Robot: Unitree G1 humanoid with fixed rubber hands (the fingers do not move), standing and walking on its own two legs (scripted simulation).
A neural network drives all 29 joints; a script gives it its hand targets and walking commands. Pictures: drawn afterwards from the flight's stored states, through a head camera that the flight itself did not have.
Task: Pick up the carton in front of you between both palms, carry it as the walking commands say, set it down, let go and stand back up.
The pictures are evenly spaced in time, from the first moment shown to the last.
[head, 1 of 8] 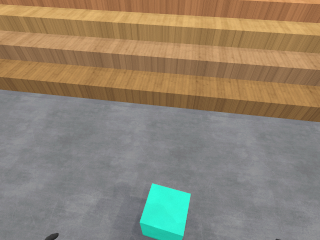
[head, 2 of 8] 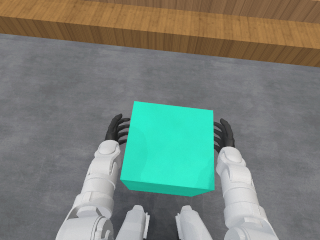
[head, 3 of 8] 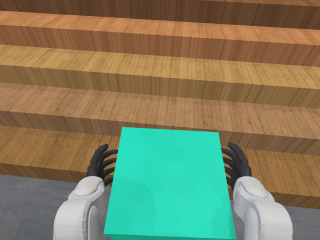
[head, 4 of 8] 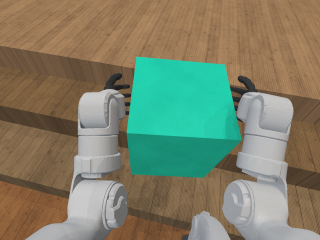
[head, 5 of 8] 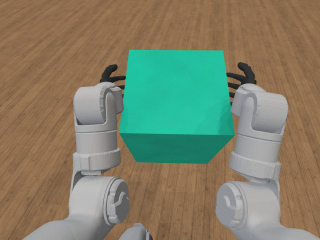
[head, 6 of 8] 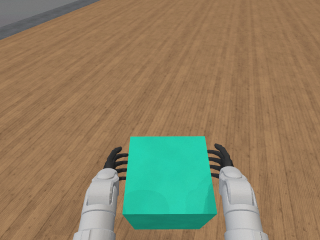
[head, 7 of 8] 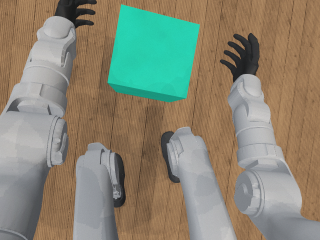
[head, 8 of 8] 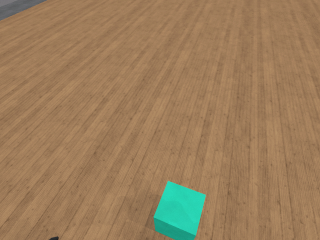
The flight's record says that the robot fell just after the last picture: no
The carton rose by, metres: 2.39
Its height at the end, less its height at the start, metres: +1.64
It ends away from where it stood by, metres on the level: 5.25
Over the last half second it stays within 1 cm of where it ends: yes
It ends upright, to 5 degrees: yes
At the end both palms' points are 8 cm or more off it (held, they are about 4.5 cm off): yes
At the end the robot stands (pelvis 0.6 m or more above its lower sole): yes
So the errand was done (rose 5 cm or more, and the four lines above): yes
